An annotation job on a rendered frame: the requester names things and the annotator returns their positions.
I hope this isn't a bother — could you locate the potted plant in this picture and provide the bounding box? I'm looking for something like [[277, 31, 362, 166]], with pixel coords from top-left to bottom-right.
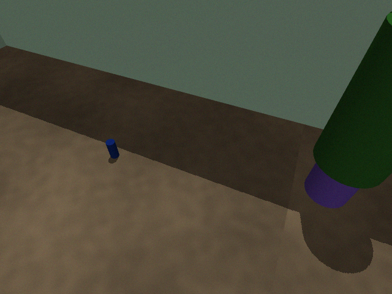
[[304, 12, 392, 208]]

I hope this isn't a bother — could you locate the can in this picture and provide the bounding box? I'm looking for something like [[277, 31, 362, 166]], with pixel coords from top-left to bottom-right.
[[105, 139, 119, 159]]

